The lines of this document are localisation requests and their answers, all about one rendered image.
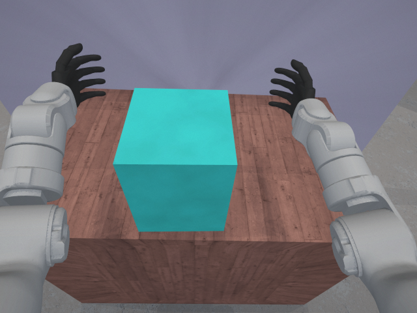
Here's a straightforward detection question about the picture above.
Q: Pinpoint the robot left forearm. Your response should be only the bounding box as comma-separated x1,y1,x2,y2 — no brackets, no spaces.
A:
0,82,77,206

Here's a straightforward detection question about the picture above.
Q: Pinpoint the carton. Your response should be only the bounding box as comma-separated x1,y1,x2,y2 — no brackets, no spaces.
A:
113,88,238,231

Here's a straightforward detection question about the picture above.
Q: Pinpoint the robot left hand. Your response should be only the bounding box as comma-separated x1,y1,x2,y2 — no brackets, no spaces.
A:
51,43,106,107

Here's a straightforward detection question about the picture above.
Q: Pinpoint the pedestal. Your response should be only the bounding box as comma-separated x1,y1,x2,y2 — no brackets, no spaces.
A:
45,88,348,305

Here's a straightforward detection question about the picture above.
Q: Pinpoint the robot right forearm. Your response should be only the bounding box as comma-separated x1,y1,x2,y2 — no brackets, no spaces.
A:
292,98,417,261

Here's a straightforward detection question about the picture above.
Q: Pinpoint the right robot upper arm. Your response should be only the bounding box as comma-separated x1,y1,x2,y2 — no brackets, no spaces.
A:
330,208,417,313

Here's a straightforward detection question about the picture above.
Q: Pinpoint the robot right hand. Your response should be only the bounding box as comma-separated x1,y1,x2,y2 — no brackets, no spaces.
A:
268,59,315,118

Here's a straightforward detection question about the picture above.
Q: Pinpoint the left robot upper arm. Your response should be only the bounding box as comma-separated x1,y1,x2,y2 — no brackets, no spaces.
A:
0,204,70,313

